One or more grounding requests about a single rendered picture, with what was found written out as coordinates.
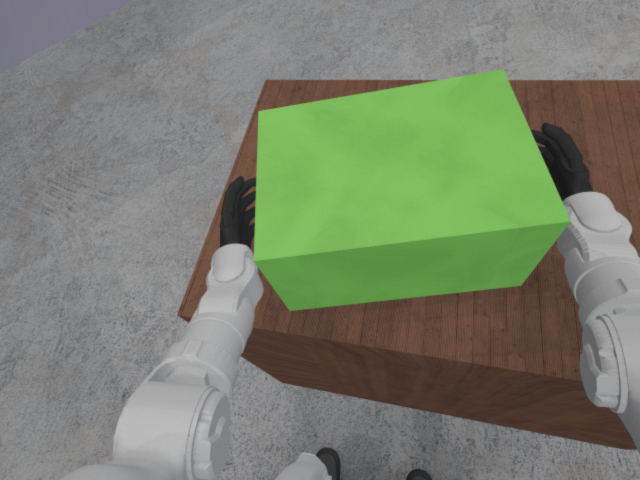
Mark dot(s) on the left robot shin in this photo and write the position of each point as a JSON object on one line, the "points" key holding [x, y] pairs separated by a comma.
{"points": [[311, 458]]}

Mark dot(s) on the robot left upper arm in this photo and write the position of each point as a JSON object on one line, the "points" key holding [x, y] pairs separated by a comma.
{"points": [[169, 431]]}

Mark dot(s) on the pedestal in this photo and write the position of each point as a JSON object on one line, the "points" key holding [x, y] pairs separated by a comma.
{"points": [[506, 356]]}

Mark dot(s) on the robot left hand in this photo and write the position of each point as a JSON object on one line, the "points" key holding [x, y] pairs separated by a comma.
{"points": [[234, 225]]}

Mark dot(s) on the robot right hand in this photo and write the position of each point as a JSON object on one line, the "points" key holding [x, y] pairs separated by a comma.
{"points": [[563, 160]]}

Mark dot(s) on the robot right upper arm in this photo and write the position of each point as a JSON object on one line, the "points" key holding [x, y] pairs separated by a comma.
{"points": [[610, 367]]}

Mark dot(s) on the robot right forearm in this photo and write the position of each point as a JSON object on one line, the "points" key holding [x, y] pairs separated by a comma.
{"points": [[601, 265]]}

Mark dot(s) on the left robot foot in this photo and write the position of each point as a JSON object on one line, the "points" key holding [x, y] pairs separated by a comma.
{"points": [[331, 460]]}

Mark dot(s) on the carton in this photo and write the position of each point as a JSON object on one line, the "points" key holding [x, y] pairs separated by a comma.
{"points": [[420, 190]]}

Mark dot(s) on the robot left forearm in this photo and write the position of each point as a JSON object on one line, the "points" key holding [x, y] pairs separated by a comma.
{"points": [[215, 338]]}

